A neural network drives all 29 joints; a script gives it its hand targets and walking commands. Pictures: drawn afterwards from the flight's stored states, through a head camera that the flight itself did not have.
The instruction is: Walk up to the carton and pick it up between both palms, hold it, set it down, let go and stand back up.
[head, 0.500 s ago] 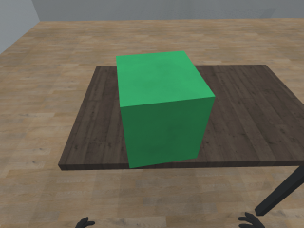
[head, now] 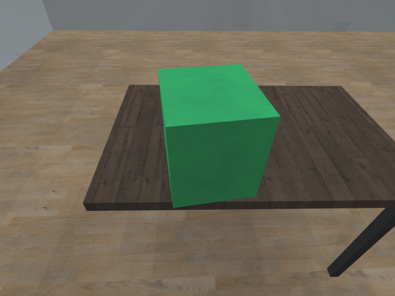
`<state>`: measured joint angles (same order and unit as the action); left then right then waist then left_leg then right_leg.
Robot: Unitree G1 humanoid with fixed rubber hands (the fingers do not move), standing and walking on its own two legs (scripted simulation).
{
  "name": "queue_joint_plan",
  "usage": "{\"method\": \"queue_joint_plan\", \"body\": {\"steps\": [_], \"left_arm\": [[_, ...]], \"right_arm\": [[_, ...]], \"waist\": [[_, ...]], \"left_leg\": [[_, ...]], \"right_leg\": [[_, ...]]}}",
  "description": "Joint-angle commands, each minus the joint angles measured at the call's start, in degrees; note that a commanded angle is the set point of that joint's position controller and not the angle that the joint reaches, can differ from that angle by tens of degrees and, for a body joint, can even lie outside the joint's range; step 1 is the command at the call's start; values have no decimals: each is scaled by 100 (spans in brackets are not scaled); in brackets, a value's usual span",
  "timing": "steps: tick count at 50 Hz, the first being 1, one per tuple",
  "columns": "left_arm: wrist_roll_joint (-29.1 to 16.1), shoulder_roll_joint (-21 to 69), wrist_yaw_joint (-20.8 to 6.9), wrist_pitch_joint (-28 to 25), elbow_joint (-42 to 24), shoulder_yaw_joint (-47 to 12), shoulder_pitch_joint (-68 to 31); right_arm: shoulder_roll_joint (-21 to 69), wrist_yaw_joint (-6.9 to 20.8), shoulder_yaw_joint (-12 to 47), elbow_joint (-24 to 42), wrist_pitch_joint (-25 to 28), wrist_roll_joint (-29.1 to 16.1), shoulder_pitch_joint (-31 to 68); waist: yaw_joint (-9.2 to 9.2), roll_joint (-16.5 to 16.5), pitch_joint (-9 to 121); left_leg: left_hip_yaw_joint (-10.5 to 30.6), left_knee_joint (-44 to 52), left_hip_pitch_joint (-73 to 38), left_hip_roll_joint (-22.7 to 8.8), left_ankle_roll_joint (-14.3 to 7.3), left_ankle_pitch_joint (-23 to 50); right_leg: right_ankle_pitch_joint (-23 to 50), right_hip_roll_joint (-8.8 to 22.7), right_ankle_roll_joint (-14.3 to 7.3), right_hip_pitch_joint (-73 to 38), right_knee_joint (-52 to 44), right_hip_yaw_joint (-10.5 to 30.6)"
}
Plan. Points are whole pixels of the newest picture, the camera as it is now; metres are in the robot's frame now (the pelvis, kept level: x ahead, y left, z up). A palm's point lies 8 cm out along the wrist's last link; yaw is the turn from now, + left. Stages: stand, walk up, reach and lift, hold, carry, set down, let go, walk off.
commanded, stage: stand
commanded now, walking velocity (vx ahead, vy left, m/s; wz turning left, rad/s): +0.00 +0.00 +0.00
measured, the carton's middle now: (208, 134) +0.54 -0.01 +0.05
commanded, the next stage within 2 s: none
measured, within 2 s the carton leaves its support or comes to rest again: neither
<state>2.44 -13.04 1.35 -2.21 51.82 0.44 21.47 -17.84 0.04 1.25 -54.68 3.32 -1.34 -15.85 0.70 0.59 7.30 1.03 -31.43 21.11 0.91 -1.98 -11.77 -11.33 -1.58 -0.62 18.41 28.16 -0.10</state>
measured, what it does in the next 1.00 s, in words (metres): stands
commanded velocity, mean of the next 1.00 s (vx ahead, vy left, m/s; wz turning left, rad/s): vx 0.00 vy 0.00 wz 0.00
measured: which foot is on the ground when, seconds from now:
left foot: down 0.00-1.00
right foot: down 0.00-1.00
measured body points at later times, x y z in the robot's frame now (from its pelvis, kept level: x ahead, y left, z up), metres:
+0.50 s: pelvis +0.00 +0.00 +0.00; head -0.02 +0.02 +0.45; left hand +0.07 +0.25 -0.14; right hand +0.07 -0.28 -0.12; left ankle +0.05 +0.10 -0.73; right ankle +0.04 -0.12 -0.73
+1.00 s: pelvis +0.00 +0.00 +0.00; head -0.02 +0.02 +0.45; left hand +0.06 +0.25 -0.15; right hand +0.07 -0.28 -0.12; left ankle +0.05 +0.10 -0.73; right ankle +0.04 -0.12 -0.73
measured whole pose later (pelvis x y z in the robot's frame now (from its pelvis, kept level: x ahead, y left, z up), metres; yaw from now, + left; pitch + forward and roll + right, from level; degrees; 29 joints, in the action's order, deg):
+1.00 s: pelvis +0.00 +0.00 +0.00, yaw +0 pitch +1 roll -1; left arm 2.4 -13.1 1.4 -2.2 54.5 0.4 15.6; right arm -17.8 0.0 1.2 -54.7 3.3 -1.3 -15.8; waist 0.7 0.6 4.7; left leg 1.0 -31.4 21.1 0.9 -1.9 -11.7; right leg -11.3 -1.6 -0.6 18.4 28.2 -0.1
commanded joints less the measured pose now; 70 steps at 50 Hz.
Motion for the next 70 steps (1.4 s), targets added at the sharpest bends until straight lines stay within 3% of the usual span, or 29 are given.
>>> {"method": "queue_joint_plan", "body": {"steps": [1,2,3,5,8,10,12,13,17,19,20,23,25,30,32,34,40,41,44,45,48,51,56,57,58,61,65,68,70], "left_arm": [[15,-1679,-73,-139,-67,485,-182],[-10,-1635,-75,-144,-119,479,-266],[-21,-1595,-77,-150,-97,473,-308],[-29,-1648,-61,-142,-102,491,-351],[-42,-1603,-73,-158,-54,471,-301],[-40,-1633,-67,-138,-49,471,-295],[-74,-1603,-65,-128,-34,461,-353],[-81,-1639,-63,-138,-53,472,-355],[-97,-1518,-74,-131,21,446,-431],[-66,-1640,-71,-126,58,485,-498],[-86,-1560,-66,-122,29,459,-466],[-99,-1539,-83,-124,54,436,-632],[-99,-1557,-75,-138,121,439,-564],[-111,-1612,-93,-136,118,436,-604],[-120,-1566,-94,-122,183,440,-697],[-101,-1614,-92,-119,85,438,-728],[-111,-1639,-103,-118,209,465,-623],[-127,-1558,-99,-121,219,442,-617],[-135,-1594,-106,-106,217,452,-682],[-128,-1657,-98,-105,230,463,-716],[-99,-1607,-93,-104,260,476,-662],[-126,-1673,-100,-115,259,467,-766],[-159,-1661,-106,-115,257,456,-690],[-112,-1703,-104,-120,329,472,-702],[-136,-1654,-120,-100,316,451,-796],[-138,-1642,-94,-93,343,446,-680],[-126,-1592,-106,-123,367,439,-738],[-142,-1635,-127,-98,320,436,-876],[-143,-1683,-105,-96,323,476,-774]], "right_arm": [[-1295,-35,-472,160,-3,408,-69],[-1290,-36,-476,150,18,395,-3],[-1266,-38,-472,153,23,414,-12],[-1163,-41,-430,154,30,392,-126],[-1312,-56,-458,145,27,401,-27],[-1305,-65,-462,162,-7,400,-21],[-1243,-55,-442,180,28,373,-56],[-1284,-56,-433,170,42,381,22],[-1218,-52,-424,192,46,359,148],[-1303,-82,-440,165,33,379,73],[-1343,-87,-443,187,26,393,134],[-1332,-109,-450,204,30,345,224],[-1358,-101,-437,146,26,363,142],[-1288,-71,-412,222,5,323,276],[-1324,-108,-426,176,-2,328,235],[-1335,-102,-433,160,12,325,298],[-1275,-96,-422,148,6,343,156],[-1287,-89,-416,176,17,328,284],[-1393,-68,-444,106,14,318,228],[-1282,-77,-428,139,6,331,230],[-1362,-78,-460,136,5,347,285],[-1247,-73,-418,142,16,305,116],[-1186,-76,-375,204,11,329,218],[-1215,-54,-399,148,19,307,142],[-1327,-86,-433,112,22,300,203],[-1345,-84,-451,149,5,309,269],[-1266,-85,-424,119,17,303,224],[-1345,-101,-449,115,3,298,251],[-1338,-81,-460,161,-11,328,291]], "waist": [[-122,162,-907],[-133,320,-881],[-126,31,-797],[-152,256,-771],[-125,-46,-862],[-54,62,-999],[-105,135,-742],[-40,-112,-921],[-34,43,-613],[-54,47,-673],[-11,-119,-582],[-32,21,-636],[-36,-62,-620],[-5,-88,-706],[-61,139,-754],[-26,-91,-793],[-60,0,-696],[-10,-206,-818],[17,40,-797],[-63,-72,-837],[12,-269,-802],[-113,-141,-833],[-1,-140,-649],[-55,-197,-583],[-48,86,-708],[-50,-341,-621],[-17,-89,-595],[-72,-156,-857],[18,-260,-745]], "left_leg": [[915,830,-362,-519,-277,-1202],[868,789,-443,-525,-266,-1015],[839,727,-552,-529,-252,-757],[871,715,-546,-510,-286,-798],[1021,945,-505,-661,-301,-813],[1002,956,-311,-614,-314,-861],[980,915,-479,-611,-274,-763],[954,946,-400,-603,-275,-778],[1034,973,-490,-694,-277,-623],[950,957,-454,-651,-249,-505],[1054,1027,-528,-693,-244,-689],[1045,1005,-508,-703,-269,-487],[1067,1051,-572,-722,-245,-640],[1034,1130,-431,-705,-257,-824],[1034,1095,-376,-677,-256,-968],[1011,1094,-375,-695,-220,-881],[1026,1103,-523,-715,-246,-869],[1076,1108,-367,-717,-260,-959],[1081,1181,-342,-734,-222,-1197],[1061,1172,-399,-688,-221,-1085],[1142,1276,-379,-747,-228,-1286],[1027,1150,-409,-673,-209,-977],[1067,1170,-421,-720,-218,-923],[1007,1131,-472,-668,-188,-955],[1017,1104,-485,-689,-179,-910],[1130,1242,-588,-781,-202,-949],[1061,1187,-514,-768,-202,-989],[1071,1190,-409,-712,-206,-1017],[1066,1211,-404,-710,-183,-1141]], "right_leg": [[-1622,635,-245,92,-1006,1042],[-1550,669,-251,103,-1011,1101],[-1412,728,-271,38,-1010,1116],[-1496,668,-236,23,-1026,1072],[-1068,623,-239,17,-820,926],[-1164,620,-238,-100,-865,941],[-1144,647,-276,-105,-798,926],[-1110,651,-275,-71,-820,982],[-829,615,-238,-285,-729,857],[-898,672,-255,-307,-754,894],[-853,613,-267,-299,-691,822],[-682,617,-247,-353,-719,841],[-635,604,-255,-338,-745,822],[-827,632,-270,-278,-728,860],[-1085,653,-250,-229,-847,951],[-1032,676,-266,-191,-838,943],[-950,652,-245,-216,-816,904],[-965,640,-250,-192,-847,915],[-1089,616,-251,-181,-777,866],[-1179,649,-238,-142,-817,924],[-1080,597,-287,-168,-713,814],[-1122,675,-278,-168,-835,916],[-903,681,-265,-337,-712,904],[-1117,684,-255,-325,-770,901],[-1061,630,-257,-258,-830,861],[-913,619,-266,-275,-716,806],[-948,643,-261,-349,-765,831],[-1130,655,-287,-131,-834,881],[-1166,646,-252,-215,-764,844]]}}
